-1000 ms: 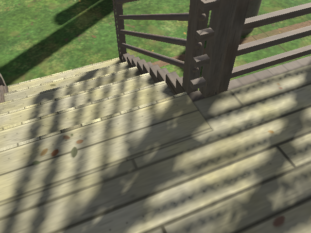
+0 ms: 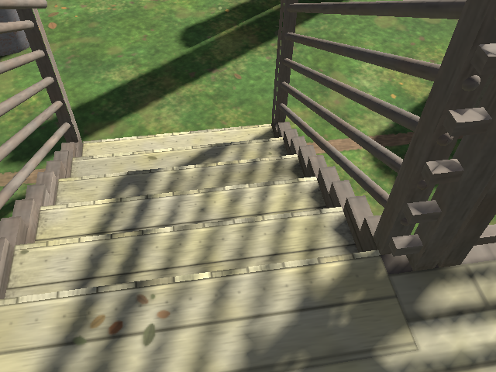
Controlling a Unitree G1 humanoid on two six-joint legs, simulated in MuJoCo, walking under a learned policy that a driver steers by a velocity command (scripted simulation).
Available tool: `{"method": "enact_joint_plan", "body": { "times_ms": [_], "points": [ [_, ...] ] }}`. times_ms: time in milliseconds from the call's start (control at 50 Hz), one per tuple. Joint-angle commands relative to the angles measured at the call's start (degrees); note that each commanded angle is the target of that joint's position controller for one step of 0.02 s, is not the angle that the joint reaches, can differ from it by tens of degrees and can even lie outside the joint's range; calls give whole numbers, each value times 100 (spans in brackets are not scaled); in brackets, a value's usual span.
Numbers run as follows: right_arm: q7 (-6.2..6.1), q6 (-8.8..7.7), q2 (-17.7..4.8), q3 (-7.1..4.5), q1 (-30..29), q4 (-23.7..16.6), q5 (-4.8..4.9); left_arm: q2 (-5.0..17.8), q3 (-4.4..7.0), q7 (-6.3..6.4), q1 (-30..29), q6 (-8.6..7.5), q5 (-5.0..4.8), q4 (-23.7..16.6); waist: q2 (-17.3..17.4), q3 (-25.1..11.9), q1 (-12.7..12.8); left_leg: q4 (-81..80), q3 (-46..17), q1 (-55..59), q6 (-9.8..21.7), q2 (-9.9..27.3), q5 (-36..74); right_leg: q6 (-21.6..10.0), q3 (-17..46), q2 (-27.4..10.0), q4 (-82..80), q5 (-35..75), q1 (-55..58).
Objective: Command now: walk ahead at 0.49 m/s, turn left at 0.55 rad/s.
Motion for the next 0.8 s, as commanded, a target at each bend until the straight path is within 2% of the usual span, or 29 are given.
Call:
{"method": "enact_joint_plan", "body": {
  "times_ms": [20,40,60,80,100,120,160,200,220,240,260,280,300,320,340,360,400,440,460,480,520,620,660,700,720,740,760,780,800],
  "points": [
    [-133,-81,-951,-230,-81,-473,67,273,71,89,-76,38,-14,-347,485,72,65,-774,-1070,-927,744,1162,577,164,-335,333,-1422,957,817],
    [198,-278,-345,-4,316,-155,-627,-585,-352,-180,354,265,554,-236,980,-290,190,-680,-1012,-887,782,1069,145,203,-505,338,-1607,958,1400],
    [378,-333,-544,-113,369,-198,-550,-344,-295,-287,227,428,553,-251,714,90,80,-711,-1202,-903,806,1236,21,199,-536,314,-1686,868,1356],
    [475,-350,-797,-182,314,-253,-451,26,-241,-331,-128,497,459,-377,532,138,-1,-604,-1406,-735,830,1369,-49,183,-547,316,-1907,827,1263],
    [523,-344,-899,-195,293,-307,-407,298,-187,-328,-442,502,371,-513,474,134,-75,-483,-1607,-405,876,1539,-85,150,-473,310,-2136,633,1171],
    [525,-327,-902,-192,403,-297,-406,448,-175,-302,-710,472,325,-607,493,109,-157,-385,-1818,35,947,1713,77,104,-409,336,-2392,520,1038],
    [425,-251,-931,-208,518,-241,-429,450,-226,-192,-899,358,263,-692,611,105,-230,-189,-2245,994,959,1985,531,-17,-265,392,-3040,181,833],
    [355,-173,-1065,-262,536,-126,-467,603,-176,-113,-614,193,76,-650,588,-24,-7,198,-2263,1065,709,1779,1545,-318,-522,569,-3464,691,1834],
    [356,-163,-980,-219,453,-123,-518,773,-96,-95,7,97,7,-495,423,-477,281,870,-2035,659,364,1412,2129,-691,-517,467,-3156,1059,3039],
    [336,-211,-535,-87,393,-339,-467,1035,-24,-77,1173,1,68,-243,-439,-1489,672,2539,-1373,-204,-127,539,1503,-1543,318,-385,-2981,2098,4845],
    [345,-359,150,98,1125,-461,-557,1092,-21,-77,2352,60,150,-12,-1959,-2768,760,4198,-809,-2595,-620,-444,-2436,-3023,2979,-1956,-3526,2214,7669],
    [388,-369,-468,-66,254,-449,-416,933,32,-87,2482,34,298,187,-566,-1015,1078,5270,-693,-3788,-489,211,-2487,-2375,3043,-2016,-4067,1512,6641],
    [268,-301,-401,-75,142,-390,-335,840,51,-108,1922,16,193,181,-279,-291,743,5490,-560,-3687,-387,680,-1870,-1903,2027,-1842,-4175,1032,5531],
    [163,-222,-485,-94,276,-237,-341,335,-80,-80,1389,55,167,72,-145,-258,539,5303,-522,-3192,-339,1067,-1324,-1683,1387,-1547,-4453,582,4762],
    [128,-200,-359,-72,218,-181,-393,25,-192,-39,1177,67,164,100,-263,-94,373,4882,-552,-2839,-308,1323,-794,-1512,814,-1228,-4749,598,4262],
    [161,-167,-272,-20,-48,-232,-439,-88,-224,29,991,71,193,17,-261,-37,347,4766,-358,-2678,-390,1395,-627,-1442,449,-1072,-4976,748,4070],
    [306,-117,-23,64,-414,-340,-391,138,-135,161,1077,0,181,51,-258,-84,463,4313,5,-2725,-533,1410,-392,-1427,-219,-869,-5171,1017,4117],
    [446,-67,82,113,-539,-391,-301,308,-57,104,1413,-77,307,281,-243,65,439,3749,146,-2867,-596,1489,117,-1543,-672,-873,-5215,1838,4052],
    [486,-46,83,127,-644,-426,-308,321,-39,62,1572,-100,337,390,-228,131,460,3437,225,-2950,-614,1514,331,-1592,-870,-895,-5252,2190,4051],
    [501,-26,82,130,-725,-430,-295,242,-55,8,1728,-112,374,549,-262,156,441,3245,275,-2966,-591,1539,547,-1589,-1072,-877,-5273,2442,4064],
    [511,23,63,153,-896,-459,-327,238,-66,-55,1870,-105,362,710,-273,247,432,2832,345,-2925,-507,1511,949,-1528,-1354,-890,-5271,2808,4034],
    [488,136,-146,125,-1414,-683,-343,438,-77,-179,1739,-114,381,870,-268,467,313,2141,376,-2436,-258,1373,1092,-1250,-1825,-927,-5132,2994,4054],
    [433,146,-211,88,-1600,-739,-361,526,-48,-223,1929,-47,320,1038,-279,538,330,1856,400,-2320,-191,1256,720,-1229,-1813,-999,-5004,2980,4383],
    [373,139,-326,11,-1644,-763,-360,762,62,-258,2025,58,276,1124,-282,461,263,1547,528,-2016,-131,1029,222,-1232,-1859,-1061,-4643,3727,4807],
    [212,210,-298,-23,-1376,-644,-225,908,178,-193,2081,254,-170,1252,-368,630,176,1618,1525,-1732,-29,378,-476,-767,-2352,-761,-3624,4353,4618],
    [147,199,-258,-32,-738,-454,-282,798,143,-149,2456,339,-195,1312,-238,255,22,1318,1502,-502,112,195,-364,-678,-2332,-696,-2528,4781,4094],
    [20,159,-561,-183,266,-188,-299,637,92,-91,2602,372,-106,1324,-239,-304,-413,1268,801,1000,353,577,-524,-506,-2242,-675,-1284,3542,3160],
    [-121,159,-1415,-417,1090,-60,-353,124,-7,-116,2688,342,-134,926,926,-1304,-547,1111,-1740,2967,1063,2381,-379,-211,-2168,-39,1082,92,1196],
    [-147,216,-1691,-503,1381,60,-87,348,85,-182,2307,272,-136,786,1039,-1866,-575,-106,-3790,3111,1474,3146,359,-96,-1147,684,2143,-2514,319]
  ]
}}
